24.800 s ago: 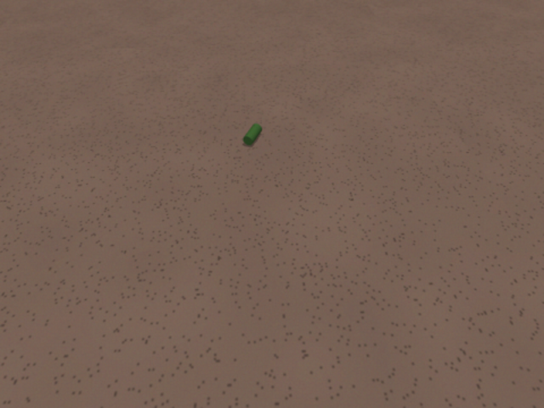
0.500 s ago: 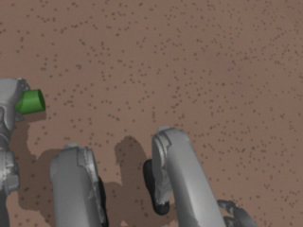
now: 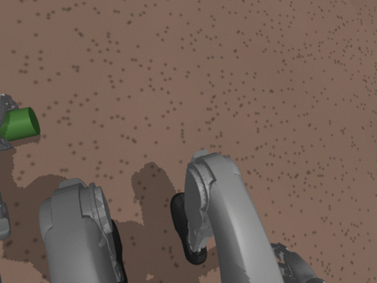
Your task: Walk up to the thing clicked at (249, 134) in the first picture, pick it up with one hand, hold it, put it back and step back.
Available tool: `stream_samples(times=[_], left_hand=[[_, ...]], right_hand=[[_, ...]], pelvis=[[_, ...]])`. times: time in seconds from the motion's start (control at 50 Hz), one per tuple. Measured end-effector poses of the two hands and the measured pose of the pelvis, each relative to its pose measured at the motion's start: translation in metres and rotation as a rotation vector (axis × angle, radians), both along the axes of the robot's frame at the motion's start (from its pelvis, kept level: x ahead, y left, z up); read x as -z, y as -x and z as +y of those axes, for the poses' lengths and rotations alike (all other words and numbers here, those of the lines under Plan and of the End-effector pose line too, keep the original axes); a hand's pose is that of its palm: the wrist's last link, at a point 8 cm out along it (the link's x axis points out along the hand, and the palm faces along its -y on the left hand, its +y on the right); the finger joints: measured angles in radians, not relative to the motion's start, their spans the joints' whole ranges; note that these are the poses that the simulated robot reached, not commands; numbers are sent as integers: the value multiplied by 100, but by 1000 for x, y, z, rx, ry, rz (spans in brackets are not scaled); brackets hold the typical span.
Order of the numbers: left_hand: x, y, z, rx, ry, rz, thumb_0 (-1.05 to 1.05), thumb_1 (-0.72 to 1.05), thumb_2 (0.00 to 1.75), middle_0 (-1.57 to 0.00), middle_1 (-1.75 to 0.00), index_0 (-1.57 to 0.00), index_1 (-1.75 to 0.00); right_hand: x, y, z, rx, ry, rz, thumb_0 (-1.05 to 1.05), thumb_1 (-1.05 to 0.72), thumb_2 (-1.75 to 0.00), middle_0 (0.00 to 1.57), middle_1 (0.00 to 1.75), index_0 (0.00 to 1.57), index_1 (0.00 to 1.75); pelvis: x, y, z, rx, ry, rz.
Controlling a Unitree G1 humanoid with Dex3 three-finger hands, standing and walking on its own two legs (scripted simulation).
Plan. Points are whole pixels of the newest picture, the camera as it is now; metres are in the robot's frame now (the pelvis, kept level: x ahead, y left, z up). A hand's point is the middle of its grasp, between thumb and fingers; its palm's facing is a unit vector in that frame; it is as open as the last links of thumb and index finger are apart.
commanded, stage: rest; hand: left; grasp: from above
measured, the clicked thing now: out of the picture +0.44 +0.32 -0.24
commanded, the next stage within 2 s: open in 1.14 s
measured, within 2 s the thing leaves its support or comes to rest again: rests again in 0.76 s
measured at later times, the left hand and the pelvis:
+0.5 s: hand out of the picture +0.44 +0.33 -0.25, palm faces -0.45 -0.13 -0.88, open 9.0 cm; pelvis +0.00 +0.00 -0.02, yaw -2 degrees
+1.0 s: hand (4, 130) +0.44 +0.32 -0.26, palm faces -0.44 -0.12 -0.89, open 9.0 cm; pelvis +0.00 +0.00 -0.02, yaw -4 degrees
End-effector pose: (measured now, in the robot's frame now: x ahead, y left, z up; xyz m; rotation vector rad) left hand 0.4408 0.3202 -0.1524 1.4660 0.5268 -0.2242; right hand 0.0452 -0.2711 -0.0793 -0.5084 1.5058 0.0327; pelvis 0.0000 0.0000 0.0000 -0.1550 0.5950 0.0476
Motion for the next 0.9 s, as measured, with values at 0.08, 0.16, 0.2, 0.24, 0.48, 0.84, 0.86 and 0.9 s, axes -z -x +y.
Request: stream_samples(times=[0.08, 0.16, 0.2, 0.24, 0.48, 0.84, 0.86, 0.9], left_hand=[[6, 0, 0, -9, 2, 2, 1, 15, 29, -88, -22, -89, -23], [11, -2, 1, -13, 2, -2, 1, 15, 28, -88, -22, -89, -23], [13, -4, 2, -18, 2, -7, 1, 15, 28, -88, -22, -89, -23], [16, -5, 3, -24, 5, -12, 1, 15, 28, -88, -22, -89, -23], [35, -2, 8, -31, 10, 5, 1, 16, 26, -87, -24, -88, -24], [49, -5, 4, -12, 21, -13, 1, 16, 26, -87, -26, -87, -26], [50, -5, 4, -11, 19, -12, 1, 16, 26, -87, -26, -87, -26], [51, -6, 3, -9, 16, -11, 1, 16, 26, -87, -26, -88, -26]], right_hand=[[2, -1, 1, -7, -3, -8, 0, -90, -89, 20, 30, 20, 30], [3, -1, 3, -23, -10, -15, 0, -90, -89, 20, 30, 20, 30], [4, -1, 4, -30, -10, -19, 0, -89, -89, 20, 30, 20, 30], [4, 0, 5, -37, -10, -22, 0, -89, -89, 20, 30, 20, 30], [-1, 6, 5, -74, -2, -23, 0, -89, -89, 20, 30, 20, 30], [-7, 8, 8, -123, -12, -11, 0, -89, -89, 20, 30, 20, 30], [-7, 8, 8, -126, -15, -13, 0, -89, -89, 20, 30, 20, 30], [-7, 7, 9, -132, -20, -18, 0, -89, -89, 20, 30, 20, 30]], pelvis=[[3, 0, 1, 4, 7, -5], [7, 1, 1, 7, 11, -17], [9, 1, 2, 9, 15, -24], [11, 2, 2, 10, 18, -33], [20, 3, 3, 19, 35, -64], [24, 4, 4, 33, 56, -87], [24, 4, 4, 33, 56, -89], [24, 4, 4, 34, 56, -92]])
